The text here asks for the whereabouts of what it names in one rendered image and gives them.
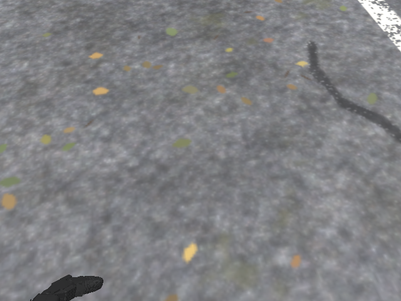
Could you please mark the robot left hand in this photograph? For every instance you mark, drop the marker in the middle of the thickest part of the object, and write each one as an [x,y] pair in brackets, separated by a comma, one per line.
[70,287]

